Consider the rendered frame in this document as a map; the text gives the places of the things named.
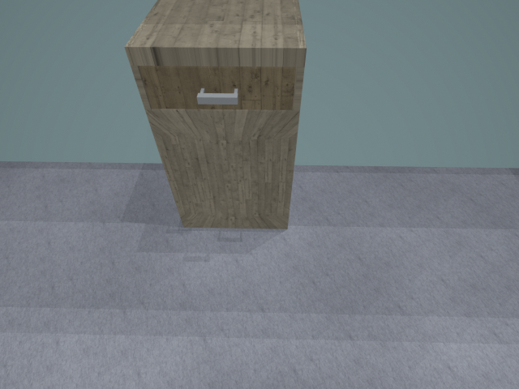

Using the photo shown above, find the drawer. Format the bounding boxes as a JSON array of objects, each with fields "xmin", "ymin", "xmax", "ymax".
[{"xmin": 139, "ymin": 66, "xmax": 296, "ymax": 110}]

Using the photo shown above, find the handle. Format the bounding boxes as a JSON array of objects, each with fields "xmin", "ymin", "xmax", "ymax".
[{"xmin": 197, "ymin": 88, "xmax": 238, "ymax": 105}]

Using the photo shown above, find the cabinet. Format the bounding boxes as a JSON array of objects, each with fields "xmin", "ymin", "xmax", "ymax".
[{"xmin": 124, "ymin": 0, "xmax": 307, "ymax": 229}]

